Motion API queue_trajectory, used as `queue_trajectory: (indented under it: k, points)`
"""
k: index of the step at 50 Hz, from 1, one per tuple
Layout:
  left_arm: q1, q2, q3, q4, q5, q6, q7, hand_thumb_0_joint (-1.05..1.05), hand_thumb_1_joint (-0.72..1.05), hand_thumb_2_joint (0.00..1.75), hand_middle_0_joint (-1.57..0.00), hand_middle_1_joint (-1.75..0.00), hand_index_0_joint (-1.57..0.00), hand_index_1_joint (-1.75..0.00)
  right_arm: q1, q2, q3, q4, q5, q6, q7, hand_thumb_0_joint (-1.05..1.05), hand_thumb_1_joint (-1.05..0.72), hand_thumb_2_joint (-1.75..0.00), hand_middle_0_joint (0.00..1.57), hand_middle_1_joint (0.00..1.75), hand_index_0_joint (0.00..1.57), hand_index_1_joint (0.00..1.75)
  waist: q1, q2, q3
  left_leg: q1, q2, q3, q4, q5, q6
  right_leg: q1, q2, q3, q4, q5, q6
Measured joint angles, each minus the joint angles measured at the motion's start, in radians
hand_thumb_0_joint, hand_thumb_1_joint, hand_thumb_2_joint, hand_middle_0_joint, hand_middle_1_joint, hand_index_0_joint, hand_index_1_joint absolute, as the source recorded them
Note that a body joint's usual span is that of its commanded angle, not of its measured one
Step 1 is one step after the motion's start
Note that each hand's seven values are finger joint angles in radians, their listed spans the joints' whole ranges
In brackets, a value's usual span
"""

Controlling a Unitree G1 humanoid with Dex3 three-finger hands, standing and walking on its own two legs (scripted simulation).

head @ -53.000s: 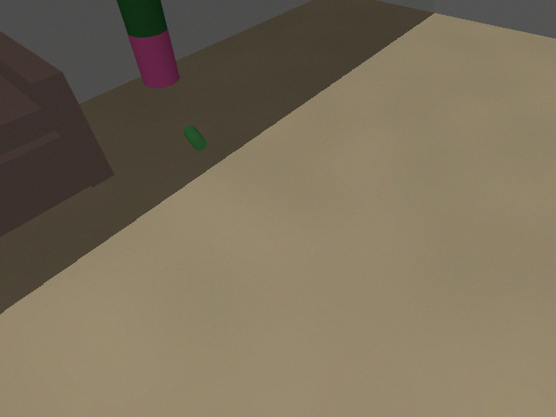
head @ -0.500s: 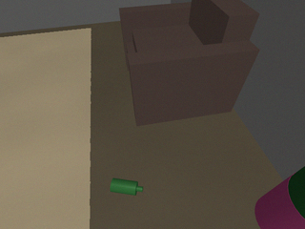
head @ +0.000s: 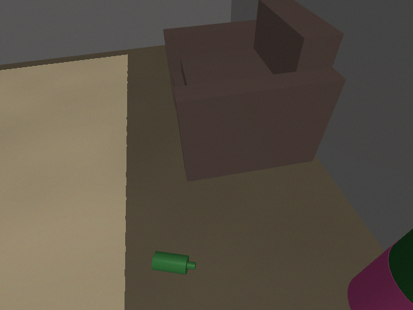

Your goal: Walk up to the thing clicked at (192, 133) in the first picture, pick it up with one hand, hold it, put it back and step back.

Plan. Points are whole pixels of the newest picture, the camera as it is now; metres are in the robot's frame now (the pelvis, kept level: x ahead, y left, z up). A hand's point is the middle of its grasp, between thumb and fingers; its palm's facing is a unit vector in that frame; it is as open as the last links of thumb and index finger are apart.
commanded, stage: stand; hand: left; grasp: from above
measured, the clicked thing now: (174, 263) +0.49 +0.21 -0.74
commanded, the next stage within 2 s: step back in 1.56 s
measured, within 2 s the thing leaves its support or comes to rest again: neither
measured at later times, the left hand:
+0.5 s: hand out of the picture +0.07 +0.23 -0.16, palm faces +0.01 -0.94 -0.33, open 7.4 cm
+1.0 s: hand out of the picture +0.08 +0.24 -0.15, palm faces +0.00 -0.94 -0.33, open 7.4 cm
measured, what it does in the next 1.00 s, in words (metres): stands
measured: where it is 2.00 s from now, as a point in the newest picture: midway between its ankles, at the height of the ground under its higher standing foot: outside the picture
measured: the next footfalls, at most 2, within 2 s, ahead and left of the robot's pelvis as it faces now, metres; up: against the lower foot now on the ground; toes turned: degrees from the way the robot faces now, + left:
none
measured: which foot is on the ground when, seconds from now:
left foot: down 0.00-1.00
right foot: down 0.00-1.00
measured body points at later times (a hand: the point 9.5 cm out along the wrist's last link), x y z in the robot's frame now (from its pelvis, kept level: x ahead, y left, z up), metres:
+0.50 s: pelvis +0.00 -0.01 +0.00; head +0.01 -0.01 +0.45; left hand +0.07 +0.28 -0.13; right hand +0.06 -0.30 -0.14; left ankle +0.01 +0.14 -0.74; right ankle +0.00 -0.14 -0.74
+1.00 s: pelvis +0.01 -0.01 +0.00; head +0.02 -0.02 +0.45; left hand +0.08 +0.28 -0.13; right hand +0.07 -0.31 -0.14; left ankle +0.01 +0.14 -0.74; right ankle +0.00 -0.14 -0.74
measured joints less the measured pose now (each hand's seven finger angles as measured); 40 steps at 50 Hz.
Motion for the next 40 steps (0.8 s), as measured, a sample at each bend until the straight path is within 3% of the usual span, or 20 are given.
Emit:
queue_trajectory:
  k: [40]
  points:
    - [-0.054,0.017,-0.008,0.015,-0.014,-0.007,-0.017,0.01,0.9,0.9,-0.21,-0.3,-0.21,-0.3,-0.036,-0.03,0.029,0.026,0.007,-0.008,0.007,0.0,-0.9,-0.9,0.2,0.3,0.2,0.3,-0.01,-0.002,0.0,0.016,0.022,0.006,-0.052,0.018,-0.017,0.005,0.021,0.004,-0.039,0.015,-0.016]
